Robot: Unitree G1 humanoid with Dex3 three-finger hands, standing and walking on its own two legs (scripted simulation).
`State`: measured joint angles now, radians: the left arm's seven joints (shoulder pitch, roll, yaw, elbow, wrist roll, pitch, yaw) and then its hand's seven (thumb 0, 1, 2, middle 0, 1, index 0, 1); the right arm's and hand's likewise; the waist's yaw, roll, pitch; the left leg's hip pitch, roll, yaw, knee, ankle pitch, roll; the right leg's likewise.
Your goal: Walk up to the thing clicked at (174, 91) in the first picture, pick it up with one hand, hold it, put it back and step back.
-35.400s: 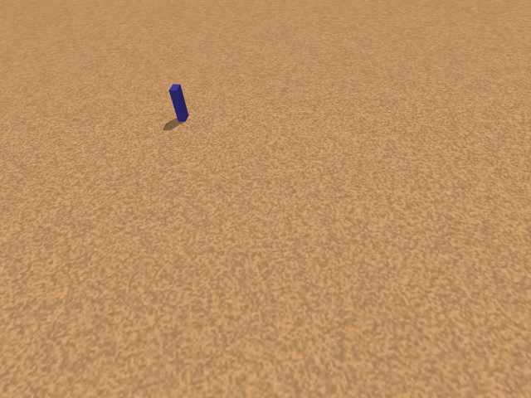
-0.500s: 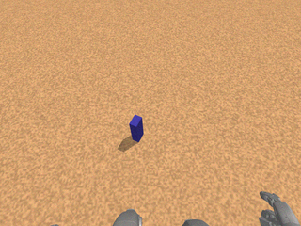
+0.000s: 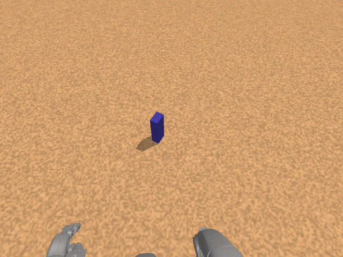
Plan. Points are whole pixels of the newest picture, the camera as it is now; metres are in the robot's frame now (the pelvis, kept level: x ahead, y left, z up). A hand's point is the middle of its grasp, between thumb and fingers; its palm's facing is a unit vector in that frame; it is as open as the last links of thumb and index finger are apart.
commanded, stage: step back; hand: left
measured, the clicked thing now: (157, 128) +0.88 +0.08 -0.65
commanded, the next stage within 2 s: stand in 1.48 s
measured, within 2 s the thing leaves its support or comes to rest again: neither
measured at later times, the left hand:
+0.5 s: hand out of the picture -0.10 +0.21 -0.13, palm faces -0.04 -0.90 -0.43, open 7.4 cm
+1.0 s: hand out of the picture -0.13 +0.18 -0.14, palm faces +0.05 -0.92 -0.39, open 7.4 cm
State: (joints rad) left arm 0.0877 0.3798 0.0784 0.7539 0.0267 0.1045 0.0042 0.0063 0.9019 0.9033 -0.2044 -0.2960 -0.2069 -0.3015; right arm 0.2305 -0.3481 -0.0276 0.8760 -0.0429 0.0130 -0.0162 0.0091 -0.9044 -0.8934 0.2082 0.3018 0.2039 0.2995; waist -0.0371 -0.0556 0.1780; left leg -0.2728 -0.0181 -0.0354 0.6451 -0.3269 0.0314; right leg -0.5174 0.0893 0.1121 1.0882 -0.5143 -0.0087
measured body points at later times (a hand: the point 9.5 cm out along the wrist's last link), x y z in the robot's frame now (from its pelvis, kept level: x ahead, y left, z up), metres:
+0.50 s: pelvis -0.17 -0.06 +0.00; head -0.14 -0.09 +0.45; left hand -0.10 +0.26 -0.10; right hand -0.09 -0.39 -0.13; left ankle -0.17 +0.09 -0.66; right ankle -0.15 -0.18 -0.73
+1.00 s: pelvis -0.17 -0.09 +0.00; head -0.17 -0.11 +0.45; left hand -0.13 +0.22 -0.11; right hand -0.10 -0.41 -0.13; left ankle -0.19 +0.04 -0.69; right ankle -0.14 -0.19 -0.73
